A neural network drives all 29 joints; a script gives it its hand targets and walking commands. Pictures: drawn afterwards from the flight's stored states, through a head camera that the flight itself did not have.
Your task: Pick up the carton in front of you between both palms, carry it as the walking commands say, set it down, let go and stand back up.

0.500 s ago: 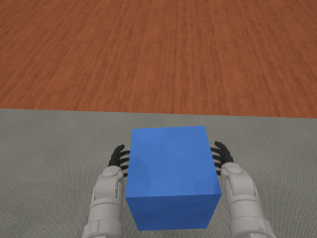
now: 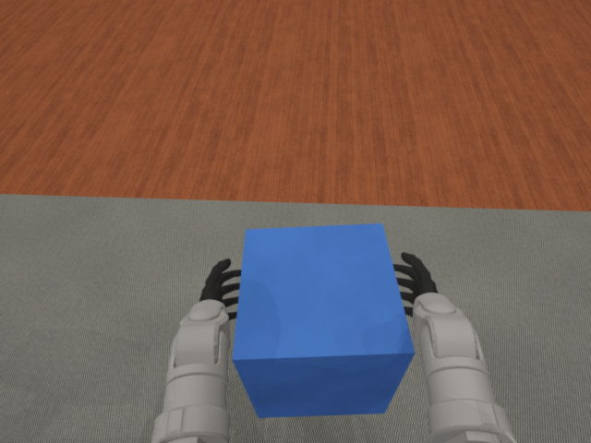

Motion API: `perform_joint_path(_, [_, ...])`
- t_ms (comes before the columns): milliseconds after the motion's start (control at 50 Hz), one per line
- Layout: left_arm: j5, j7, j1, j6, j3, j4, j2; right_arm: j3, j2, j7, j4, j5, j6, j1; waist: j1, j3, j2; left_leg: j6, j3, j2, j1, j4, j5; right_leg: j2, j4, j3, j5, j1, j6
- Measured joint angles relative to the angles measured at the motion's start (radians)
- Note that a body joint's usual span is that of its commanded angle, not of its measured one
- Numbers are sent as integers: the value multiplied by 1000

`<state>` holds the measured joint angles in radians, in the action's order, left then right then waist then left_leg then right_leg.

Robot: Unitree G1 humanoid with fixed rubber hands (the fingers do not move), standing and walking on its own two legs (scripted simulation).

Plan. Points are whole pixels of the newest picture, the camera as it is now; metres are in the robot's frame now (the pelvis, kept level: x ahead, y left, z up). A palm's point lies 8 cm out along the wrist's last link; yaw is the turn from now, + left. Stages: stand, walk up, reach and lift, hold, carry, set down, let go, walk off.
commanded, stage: reach and lift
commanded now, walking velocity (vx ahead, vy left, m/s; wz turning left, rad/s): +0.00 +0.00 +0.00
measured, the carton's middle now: (317, 324) +0.30 +0.00 -0.05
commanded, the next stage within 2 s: hold in 0.36 s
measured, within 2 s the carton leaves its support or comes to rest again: neither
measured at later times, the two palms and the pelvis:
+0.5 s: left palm (210, 304) +0.29 +0.15 +0.05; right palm (428, 297) +0.29 -0.15 +0.05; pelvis +0.01 +0.00 +0.00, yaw +0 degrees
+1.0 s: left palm (208, 305) +0.29 +0.15 +0.05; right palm (429, 298) +0.29 -0.15 +0.05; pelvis +0.00 +0.00 +0.00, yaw +0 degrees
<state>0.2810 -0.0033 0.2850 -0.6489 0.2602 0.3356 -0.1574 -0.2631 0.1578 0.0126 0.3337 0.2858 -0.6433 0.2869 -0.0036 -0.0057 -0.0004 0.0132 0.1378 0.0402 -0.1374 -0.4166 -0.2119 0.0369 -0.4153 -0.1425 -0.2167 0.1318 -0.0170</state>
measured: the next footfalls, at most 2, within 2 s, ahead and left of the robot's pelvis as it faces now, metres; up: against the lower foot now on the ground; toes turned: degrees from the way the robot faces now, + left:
right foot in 1.54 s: +0.22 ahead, -0.10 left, +0.00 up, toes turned -8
left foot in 1.94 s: +0.58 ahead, +0.10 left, +0.00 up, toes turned +10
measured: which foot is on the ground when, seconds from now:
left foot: down 0.00-1.00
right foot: down 0.00-1.00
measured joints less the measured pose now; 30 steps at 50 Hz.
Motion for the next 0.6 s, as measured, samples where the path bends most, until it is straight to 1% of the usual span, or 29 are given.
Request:
perform_joint_path(200, [-12, -4, -34, -30, -35, -40, 8, 36, -8, -5, -41, -14, -30, -36, 1, -4, 0, -1, 1, -3, 38, 33, 5, -2, 32, 2, 4, -38, 3])
perform_joint_path(380, [-16, -4, -41, -53, -45, -64, 10, 46, -10, -7, -66, -19, -54, -44, 2, 0, 1, -1, 0, -4, 57, 44, 9, -3, 43, 3, 8, -57, 3])
perform_joint_path(500, [-34, -9, -60, -91, -67, -129, 14, 70, -14, -14, -129, -38, -91, -61, 1, -5, 2, -1, 0, -6, 80, 62, 18, -4, 62, 4, 18, -81, 4])
perform_joint_path(600, [-16, 1, -33, -116, -46, -108, 8, 49, -8, -5, -108, -22, -117, -34, 2, 2, 2, -1, -1, -6, 96, 63, 20, -4, 63, 4, 21, -97, 4])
